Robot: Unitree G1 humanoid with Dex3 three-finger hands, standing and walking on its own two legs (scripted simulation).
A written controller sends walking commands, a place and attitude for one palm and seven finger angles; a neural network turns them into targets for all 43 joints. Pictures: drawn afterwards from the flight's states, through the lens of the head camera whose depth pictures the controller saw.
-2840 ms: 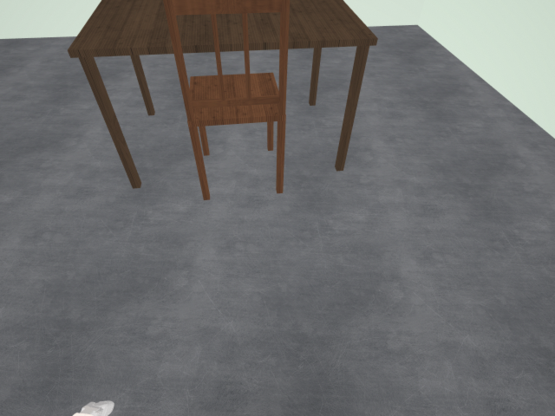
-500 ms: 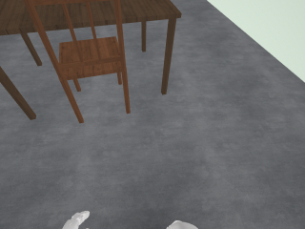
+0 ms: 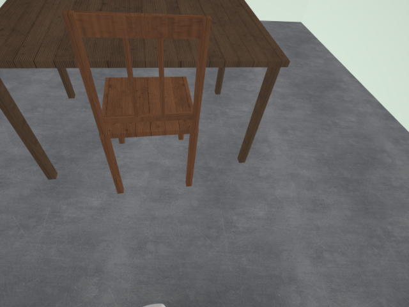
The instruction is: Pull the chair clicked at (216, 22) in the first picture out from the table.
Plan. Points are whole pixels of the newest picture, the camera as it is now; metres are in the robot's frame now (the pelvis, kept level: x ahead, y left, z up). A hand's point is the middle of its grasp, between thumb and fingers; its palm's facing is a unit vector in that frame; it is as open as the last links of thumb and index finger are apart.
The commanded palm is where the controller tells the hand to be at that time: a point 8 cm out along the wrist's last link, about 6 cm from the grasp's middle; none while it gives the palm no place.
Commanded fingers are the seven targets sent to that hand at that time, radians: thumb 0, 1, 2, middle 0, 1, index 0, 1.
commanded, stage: turn to face it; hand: left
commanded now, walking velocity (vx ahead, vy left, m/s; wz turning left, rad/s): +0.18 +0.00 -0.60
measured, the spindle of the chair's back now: (131, 81) +0.79 +0.33 -0.05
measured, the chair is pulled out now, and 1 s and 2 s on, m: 0.00 0.00 0.00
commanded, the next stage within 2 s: take the last steps up to it in 0.68 s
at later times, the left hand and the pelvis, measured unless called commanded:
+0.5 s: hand (139, 272) +0.21 +0.16 -0.15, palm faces +0.08 -0.97 -0.22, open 7.4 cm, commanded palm none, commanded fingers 0.00 0.90 0.90 -0.20 -0.30 -0.20 -0.30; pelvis +0.11 -0.02 +0.00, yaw +6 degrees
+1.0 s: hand out of the picture +0.05 +0.21 -0.17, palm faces +0.30 -0.93 -0.20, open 7.4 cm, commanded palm none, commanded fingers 0.00 0.90 0.90 -0.20 -0.30 -0.20 -0.30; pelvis +0.10 +0.02 +0.01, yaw +14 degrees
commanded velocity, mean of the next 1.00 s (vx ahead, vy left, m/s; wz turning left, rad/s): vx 0.08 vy -0.01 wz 0.25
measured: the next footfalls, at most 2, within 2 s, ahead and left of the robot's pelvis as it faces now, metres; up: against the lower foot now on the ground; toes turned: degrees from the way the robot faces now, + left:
right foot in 0.44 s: +0.18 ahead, -0.11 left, +0.00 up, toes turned -2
left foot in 0.86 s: +0.11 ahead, +0.13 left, +0.00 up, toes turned +18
